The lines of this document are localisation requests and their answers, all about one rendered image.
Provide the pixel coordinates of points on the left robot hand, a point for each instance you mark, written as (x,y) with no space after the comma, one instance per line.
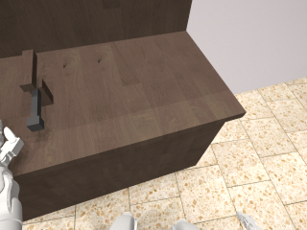
(11,148)

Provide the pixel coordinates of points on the counter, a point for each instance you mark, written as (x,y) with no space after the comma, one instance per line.
(127,96)

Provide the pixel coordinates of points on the robot left forearm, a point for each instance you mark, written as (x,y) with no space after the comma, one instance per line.
(11,217)

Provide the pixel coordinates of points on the robot left thigh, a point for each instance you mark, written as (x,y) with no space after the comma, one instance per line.
(124,222)

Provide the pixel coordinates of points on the tap lever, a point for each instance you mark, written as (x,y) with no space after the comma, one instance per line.
(35,123)

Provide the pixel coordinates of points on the right robot hand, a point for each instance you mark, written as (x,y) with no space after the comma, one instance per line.
(248,221)

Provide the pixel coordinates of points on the left robot shin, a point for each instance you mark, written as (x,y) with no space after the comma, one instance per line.
(127,214)

